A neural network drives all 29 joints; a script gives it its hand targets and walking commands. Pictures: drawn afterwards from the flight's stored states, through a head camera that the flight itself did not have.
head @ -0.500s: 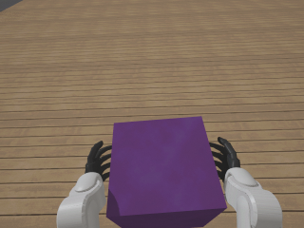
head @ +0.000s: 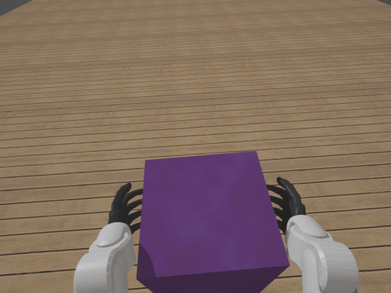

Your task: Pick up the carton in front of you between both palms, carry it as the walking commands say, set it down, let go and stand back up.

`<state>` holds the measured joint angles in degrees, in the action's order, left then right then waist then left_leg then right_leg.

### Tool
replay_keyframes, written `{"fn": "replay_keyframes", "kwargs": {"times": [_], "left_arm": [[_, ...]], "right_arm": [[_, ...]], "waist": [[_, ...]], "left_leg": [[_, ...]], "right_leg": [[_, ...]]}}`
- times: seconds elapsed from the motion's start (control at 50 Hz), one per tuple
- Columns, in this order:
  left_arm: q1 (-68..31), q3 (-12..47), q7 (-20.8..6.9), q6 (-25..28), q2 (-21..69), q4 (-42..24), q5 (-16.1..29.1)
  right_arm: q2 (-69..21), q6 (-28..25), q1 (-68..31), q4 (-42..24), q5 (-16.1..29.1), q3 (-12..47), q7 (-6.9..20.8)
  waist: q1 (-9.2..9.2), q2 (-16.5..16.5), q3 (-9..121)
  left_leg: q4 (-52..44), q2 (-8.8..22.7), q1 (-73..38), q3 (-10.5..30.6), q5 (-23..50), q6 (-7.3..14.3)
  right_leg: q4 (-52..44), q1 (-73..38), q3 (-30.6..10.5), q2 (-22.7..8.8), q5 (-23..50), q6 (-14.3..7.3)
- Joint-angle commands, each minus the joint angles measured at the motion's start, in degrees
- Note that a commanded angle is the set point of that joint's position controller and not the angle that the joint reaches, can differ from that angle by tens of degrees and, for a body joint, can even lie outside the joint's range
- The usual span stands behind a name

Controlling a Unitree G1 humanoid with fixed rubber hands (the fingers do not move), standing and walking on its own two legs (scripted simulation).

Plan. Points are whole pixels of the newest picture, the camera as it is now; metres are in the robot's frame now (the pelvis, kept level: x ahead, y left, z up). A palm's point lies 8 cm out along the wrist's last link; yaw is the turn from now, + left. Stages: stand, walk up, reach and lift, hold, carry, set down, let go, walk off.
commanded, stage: carry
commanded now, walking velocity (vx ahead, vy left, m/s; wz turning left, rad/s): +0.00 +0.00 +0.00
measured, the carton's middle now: (206, 231) +0.24 +0.00 +0.03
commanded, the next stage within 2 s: hold in 1.88 s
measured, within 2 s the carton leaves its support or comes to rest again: neither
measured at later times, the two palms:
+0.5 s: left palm (131, 206) +0.27 +0.14 +0.09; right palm (285, 197) +0.27 -0.16 +0.09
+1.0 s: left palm (128, 223) +0.25 +0.15 +0.06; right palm (281, 213) +0.25 -0.15 +0.06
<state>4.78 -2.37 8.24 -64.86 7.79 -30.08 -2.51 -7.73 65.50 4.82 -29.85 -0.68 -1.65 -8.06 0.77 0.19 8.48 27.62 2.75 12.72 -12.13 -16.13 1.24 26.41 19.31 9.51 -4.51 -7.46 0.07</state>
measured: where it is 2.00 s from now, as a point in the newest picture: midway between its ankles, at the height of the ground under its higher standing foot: outside the picture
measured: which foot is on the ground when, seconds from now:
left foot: down 0.00-1.00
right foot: down 0.00-1.00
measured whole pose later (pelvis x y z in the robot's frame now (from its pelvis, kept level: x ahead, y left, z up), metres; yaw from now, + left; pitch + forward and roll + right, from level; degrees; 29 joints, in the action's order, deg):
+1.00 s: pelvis +0.01 -0.01 +0.00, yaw +1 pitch +2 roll +0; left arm -1.8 -4.3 4.6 -58.3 7.2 -12.0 -7.5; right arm -7.3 59.3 -0.6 -13.4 -7.3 -2.6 -4.5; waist -0.1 -0.2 7.0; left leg 28.1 3.3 11.8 -10.4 -17.6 0.4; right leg 27.8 18.0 11.2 -4.3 -11.1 -1.1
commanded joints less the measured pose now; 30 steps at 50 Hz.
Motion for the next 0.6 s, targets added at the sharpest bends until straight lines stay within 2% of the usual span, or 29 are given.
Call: {"fn": "replay_keyframes", "kwargs": {"times": [0.0,0.06,0.1,0.14,0.24,0.34,0.58], "left_arm": [[-18.71,29.55,-1.12,-1.35,34.34,-3.41,10.60],[-17.44,27.87,-0.81,-2.20,33.19,-0.64,10.64],[-18.14,27.91,-0.79,-2.24,34.13,-0.86,11.04],[-19.52,28.56,-1.00,-2.00,35.89,-1.74,11.61],[-21.25,30.22,-1.62,-1.09,39.14,-4.06,12.39],[-20.11,30.55,-1.70,-0.74,39.09,-4.71,11.86],[-19.37,30.53,-2.23,-1.36,37.35,-3.19,10.72]], "right_arm": [[-33.71,0.91,-19.78,-5.88,8.36,30.18,0.90],[-32.79,1.93,-19.29,-4.32,7.81,29.35,-0.10],[-33.76,1.89,-19.62,-4.31,7.91,29.26,-0.34],[-35.52,1.56,-20.48,-4.69,8.28,29.51,-0.19],[-38.61,0.46,-21.62,-5.86,9.13,30.35,0.63],[-38.49,0.03,-20.88,-6.40,9.30,30.77,1.00],[-37.01,0.69,-20.16,-4.93,8.47,30.75,1.62]], "waist": [[-0.21,4.88,4.26],[-0.32,4.15,6.08],[-0.40,3.15,8.66],[-0.48,2.19,10.10],[-0.60,0.17,11.52],[-0.62,-0.44,11.28],[-0.65,-0.41,6.16]], "left_leg": [[-4.44,6.60,0.39,5.43,8.32,-2.35],[-0.83,7.15,-1.42,5.71,18.23,-2.38],[0.05,6.86,-2.11,5.58,20.75,-2.57],[0.34,6.69,-2.64,5.49,21.71,-2.72],[0.92,6.67,-3.48,5.75,24.60,-2.49],[1.02,6.71,-3.34,6.01,25.10,-2.30],[-2.27,6.99,-1.47,6.82,15.98,-1.74]], "right_leg": [[-2.87,-6.41,-7.20,-8.42,17.47,-0.80],[-0.29,-7.93,-5.92,-7.31,26.90,-0.86],[1.40,-9.93,-5.57,-7.10,30.63,-1.06],[2.40,-10.82,-5.35,-6.98,31.37,-1.24],[4.10,-11.25,-4.69,-6.32,29.27,-1.40],[4.56,-11.16,-4.26,-5.90,26.67,-1.31],[0.89,-8.64,-4.71,-5.62,14.30,-1.05]]}}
